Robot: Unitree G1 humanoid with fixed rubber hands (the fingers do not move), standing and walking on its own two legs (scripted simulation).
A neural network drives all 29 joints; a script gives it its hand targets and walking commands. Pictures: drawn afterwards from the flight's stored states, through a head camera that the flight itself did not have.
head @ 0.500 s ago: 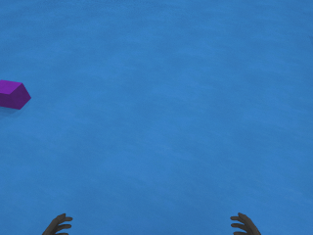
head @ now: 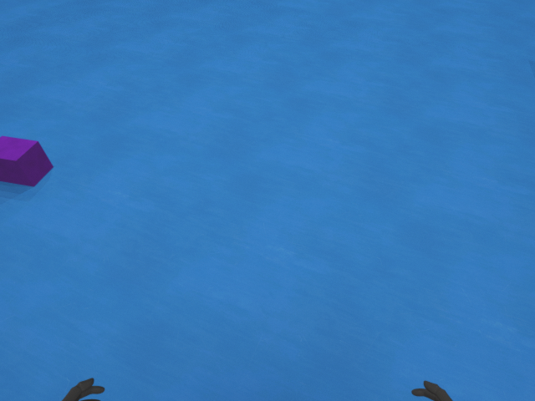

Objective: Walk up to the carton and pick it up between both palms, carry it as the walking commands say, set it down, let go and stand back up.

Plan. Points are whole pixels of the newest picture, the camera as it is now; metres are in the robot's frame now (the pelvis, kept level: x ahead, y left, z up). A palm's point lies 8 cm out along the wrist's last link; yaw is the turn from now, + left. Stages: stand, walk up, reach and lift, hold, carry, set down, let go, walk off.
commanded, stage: stand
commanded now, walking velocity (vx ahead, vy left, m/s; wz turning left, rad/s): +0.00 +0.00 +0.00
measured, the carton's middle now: (18, 161) +1.39 +1.28 -0.67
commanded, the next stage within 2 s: walk up in 1.44 s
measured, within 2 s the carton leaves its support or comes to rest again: neither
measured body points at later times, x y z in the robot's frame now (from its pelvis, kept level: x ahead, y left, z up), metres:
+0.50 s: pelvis -0.01 +0.00 +0.00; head +0.00 +0.00 +0.45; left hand +0.12 +0.30 -0.10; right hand +0.11 -0.29 -0.11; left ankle -0.01 +0.12 -0.72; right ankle -0.01 -0.12 -0.72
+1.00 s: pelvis -0.02 +0.00 +0.00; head -0.03 +0.00 +0.45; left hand +0.09 +0.31 -0.11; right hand +0.08 -0.29 -0.12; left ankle -0.01 +0.12 -0.72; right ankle -0.01 -0.12 -0.72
